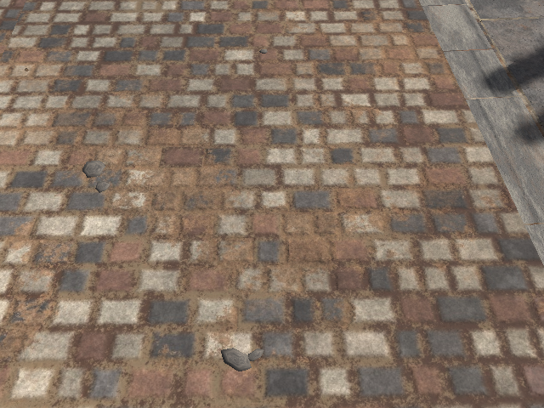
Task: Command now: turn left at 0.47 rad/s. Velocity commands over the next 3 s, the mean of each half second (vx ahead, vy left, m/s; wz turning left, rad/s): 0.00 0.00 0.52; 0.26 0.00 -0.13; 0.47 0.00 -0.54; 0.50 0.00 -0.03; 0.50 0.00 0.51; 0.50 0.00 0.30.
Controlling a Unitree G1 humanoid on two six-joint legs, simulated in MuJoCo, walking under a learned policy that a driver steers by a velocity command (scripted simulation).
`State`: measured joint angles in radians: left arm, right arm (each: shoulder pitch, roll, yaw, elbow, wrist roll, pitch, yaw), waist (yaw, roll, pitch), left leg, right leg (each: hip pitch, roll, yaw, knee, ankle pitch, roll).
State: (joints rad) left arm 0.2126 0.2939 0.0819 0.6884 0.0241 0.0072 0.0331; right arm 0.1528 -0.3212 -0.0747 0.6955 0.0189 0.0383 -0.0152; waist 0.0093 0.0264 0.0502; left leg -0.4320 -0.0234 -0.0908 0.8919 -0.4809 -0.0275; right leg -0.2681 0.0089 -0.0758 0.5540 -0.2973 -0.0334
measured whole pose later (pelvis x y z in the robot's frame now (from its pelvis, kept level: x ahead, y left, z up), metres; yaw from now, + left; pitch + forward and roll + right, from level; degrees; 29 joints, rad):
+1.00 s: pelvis +0.10 +0.08 +0.01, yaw +9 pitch +2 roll +1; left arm 0.46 0.27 0.06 0.77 -0.03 -0.03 0.02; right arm 0.07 -0.30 -0.06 0.65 0.02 -0.09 0.04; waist 0.09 0.02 0.03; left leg -0.48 -0.01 -0.05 0.58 -0.17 -0.04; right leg -0.04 0.01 0.17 0.34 -0.33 -0.01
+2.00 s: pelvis +0.62 +0.05 +0.01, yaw -6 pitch +1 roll -2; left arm 0.29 0.28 0.05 0.77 0.01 -0.09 -0.01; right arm 0.17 -0.28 -0.04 0.75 0.02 -0.06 0.04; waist 0.06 0.05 0.03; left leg -0.66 0.09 -0.04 0.66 0.10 0.00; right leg 0.07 0.08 -0.14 0.20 -0.28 -0.05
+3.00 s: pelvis +1.19 +0.10 +0.01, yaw +19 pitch +2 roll -2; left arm 0.40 0.29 0.05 0.85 -0.02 -0.07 -0.01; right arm 0.07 -0.27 -0.02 0.64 0.02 -0.06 0.03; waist 0.12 0.04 0.03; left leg -0.58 0.06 -0.04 0.60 -0.04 0.00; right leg -0.01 0.03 -0.02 0.25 -0.27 -0.02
